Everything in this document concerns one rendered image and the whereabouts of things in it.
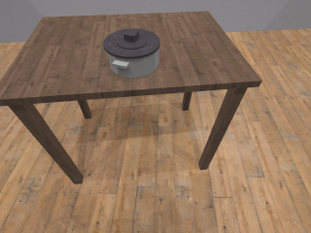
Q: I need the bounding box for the knob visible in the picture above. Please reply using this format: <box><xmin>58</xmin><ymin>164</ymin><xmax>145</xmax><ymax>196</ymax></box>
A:
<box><xmin>123</xmin><ymin>29</ymin><xmax>139</xmax><ymax>42</ymax></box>

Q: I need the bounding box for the lid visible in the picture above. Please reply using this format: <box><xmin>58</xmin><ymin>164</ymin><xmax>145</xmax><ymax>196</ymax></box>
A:
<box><xmin>103</xmin><ymin>28</ymin><xmax>160</xmax><ymax>59</ymax></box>

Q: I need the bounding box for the table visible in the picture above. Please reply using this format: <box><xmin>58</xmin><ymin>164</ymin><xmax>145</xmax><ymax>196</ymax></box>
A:
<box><xmin>0</xmin><ymin>11</ymin><xmax>262</xmax><ymax>184</ymax></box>

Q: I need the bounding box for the pot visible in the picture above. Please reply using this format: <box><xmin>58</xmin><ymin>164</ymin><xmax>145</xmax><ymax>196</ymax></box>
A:
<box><xmin>107</xmin><ymin>49</ymin><xmax>159</xmax><ymax>79</ymax></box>

